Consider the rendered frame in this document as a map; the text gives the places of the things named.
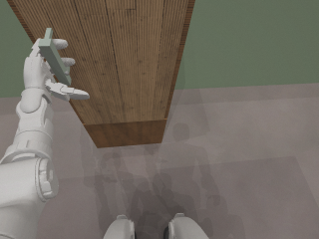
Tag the left robot forearm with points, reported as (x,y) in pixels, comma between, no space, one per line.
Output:
(35,132)

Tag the left robot hand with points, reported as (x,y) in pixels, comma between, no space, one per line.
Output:
(36,73)

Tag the cupboard door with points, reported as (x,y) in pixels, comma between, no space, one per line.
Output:
(124,50)

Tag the left robot upper arm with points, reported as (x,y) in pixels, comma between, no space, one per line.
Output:
(25,188)

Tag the left robot thigh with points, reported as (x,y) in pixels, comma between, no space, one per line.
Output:
(121,229)

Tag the handle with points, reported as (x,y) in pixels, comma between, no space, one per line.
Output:
(53,58)

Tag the right robot shin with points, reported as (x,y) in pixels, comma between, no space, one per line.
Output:
(176,216)

